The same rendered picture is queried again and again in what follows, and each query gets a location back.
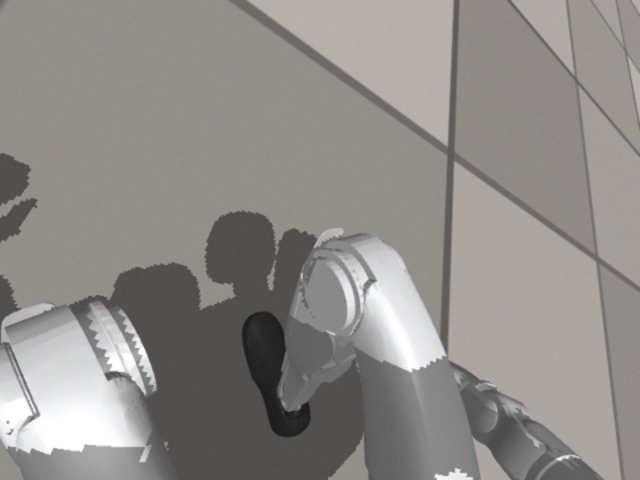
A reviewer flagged right robot foot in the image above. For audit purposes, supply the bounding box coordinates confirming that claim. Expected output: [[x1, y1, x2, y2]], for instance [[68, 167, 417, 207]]
[[242, 312, 310, 437]]

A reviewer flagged right robot arm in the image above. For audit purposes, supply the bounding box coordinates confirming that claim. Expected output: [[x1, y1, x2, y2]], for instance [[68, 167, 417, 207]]
[[460, 380, 604, 480]]

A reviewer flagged right robot hand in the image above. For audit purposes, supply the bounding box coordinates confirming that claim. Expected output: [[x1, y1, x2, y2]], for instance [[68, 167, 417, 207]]
[[449, 361, 480, 392]]

